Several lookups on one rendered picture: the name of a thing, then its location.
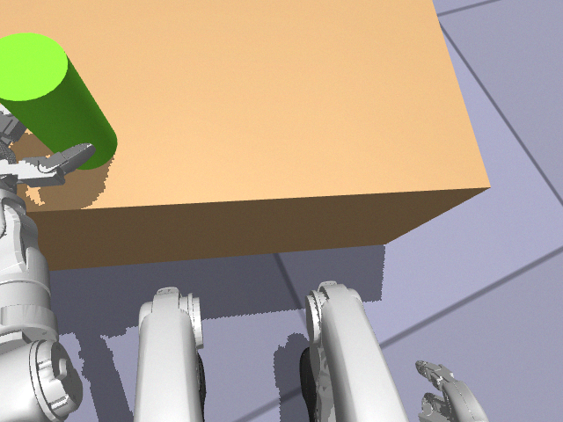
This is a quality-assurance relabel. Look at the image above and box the left robot hand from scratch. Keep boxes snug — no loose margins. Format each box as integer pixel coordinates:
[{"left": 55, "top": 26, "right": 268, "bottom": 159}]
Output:
[{"left": 0, "top": 104, "right": 96, "bottom": 195}]

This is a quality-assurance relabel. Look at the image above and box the left robot arm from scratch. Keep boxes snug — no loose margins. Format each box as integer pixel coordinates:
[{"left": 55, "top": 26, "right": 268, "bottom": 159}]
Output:
[{"left": 0, "top": 188, "right": 83, "bottom": 422}]

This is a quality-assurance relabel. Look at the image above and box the can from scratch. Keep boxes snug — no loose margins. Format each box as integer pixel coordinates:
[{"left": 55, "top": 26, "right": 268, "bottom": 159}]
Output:
[{"left": 0, "top": 33, "right": 117, "bottom": 170}]

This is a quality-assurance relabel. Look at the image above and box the right robot hand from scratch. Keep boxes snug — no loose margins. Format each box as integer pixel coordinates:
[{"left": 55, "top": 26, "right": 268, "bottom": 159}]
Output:
[{"left": 415, "top": 360, "right": 489, "bottom": 422}]

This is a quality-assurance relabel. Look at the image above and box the right robot foot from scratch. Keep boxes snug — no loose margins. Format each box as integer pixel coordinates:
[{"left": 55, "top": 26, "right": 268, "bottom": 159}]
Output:
[{"left": 299, "top": 347, "right": 318, "bottom": 422}]

